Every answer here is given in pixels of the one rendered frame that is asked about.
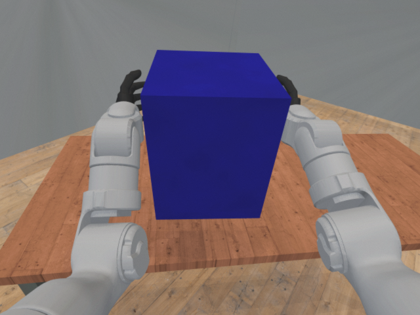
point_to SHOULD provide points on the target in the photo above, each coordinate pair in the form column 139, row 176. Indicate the robot left hand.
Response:
column 128, row 88

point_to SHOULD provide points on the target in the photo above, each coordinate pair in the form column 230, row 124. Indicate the carton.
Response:
column 213, row 123

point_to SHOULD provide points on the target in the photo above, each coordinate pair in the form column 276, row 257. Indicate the right robot forearm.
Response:
column 335, row 183

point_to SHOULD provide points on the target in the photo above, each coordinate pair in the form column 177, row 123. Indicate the table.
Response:
column 40, row 245

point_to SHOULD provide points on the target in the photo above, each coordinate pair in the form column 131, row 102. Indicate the robot right hand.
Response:
column 291, row 90

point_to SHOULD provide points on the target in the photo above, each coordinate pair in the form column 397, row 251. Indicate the robot right upper arm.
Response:
column 361, row 244

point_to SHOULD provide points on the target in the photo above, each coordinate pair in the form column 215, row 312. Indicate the robot left upper arm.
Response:
column 106, row 258

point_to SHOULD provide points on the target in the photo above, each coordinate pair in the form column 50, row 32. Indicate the left robot forearm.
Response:
column 114, row 164

